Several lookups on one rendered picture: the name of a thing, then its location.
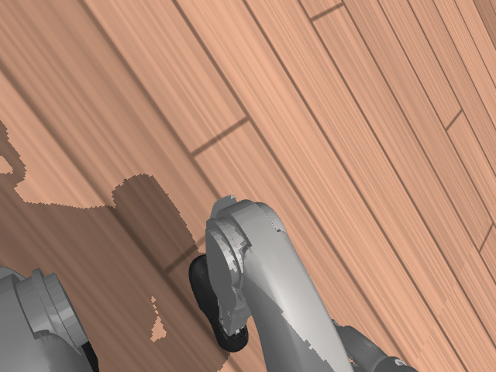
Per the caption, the left robot foot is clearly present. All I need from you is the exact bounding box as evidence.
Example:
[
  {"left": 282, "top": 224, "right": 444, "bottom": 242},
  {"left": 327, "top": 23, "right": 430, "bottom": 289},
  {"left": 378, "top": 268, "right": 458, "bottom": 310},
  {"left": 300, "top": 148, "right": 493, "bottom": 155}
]
[{"left": 82, "top": 341, "right": 99, "bottom": 372}]

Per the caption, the right robot arm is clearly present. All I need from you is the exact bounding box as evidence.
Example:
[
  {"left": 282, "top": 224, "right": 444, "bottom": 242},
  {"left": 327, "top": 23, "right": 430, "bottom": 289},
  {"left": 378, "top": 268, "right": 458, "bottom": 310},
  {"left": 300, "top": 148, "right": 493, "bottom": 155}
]
[{"left": 374, "top": 356, "right": 418, "bottom": 372}]

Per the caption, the right robot foot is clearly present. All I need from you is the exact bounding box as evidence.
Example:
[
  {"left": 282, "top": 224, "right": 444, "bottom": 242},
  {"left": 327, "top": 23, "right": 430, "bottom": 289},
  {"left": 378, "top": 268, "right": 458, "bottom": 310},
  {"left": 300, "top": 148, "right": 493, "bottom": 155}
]
[{"left": 188, "top": 254, "right": 249, "bottom": 353}]

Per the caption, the right robot hand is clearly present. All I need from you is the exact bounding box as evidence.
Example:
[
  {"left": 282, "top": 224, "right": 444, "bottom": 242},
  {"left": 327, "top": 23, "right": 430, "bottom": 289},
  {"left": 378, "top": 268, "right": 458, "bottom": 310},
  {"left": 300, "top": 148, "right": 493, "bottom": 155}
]
[{"left": 332, "top": 319, "right": 388, "bottom": 372}]

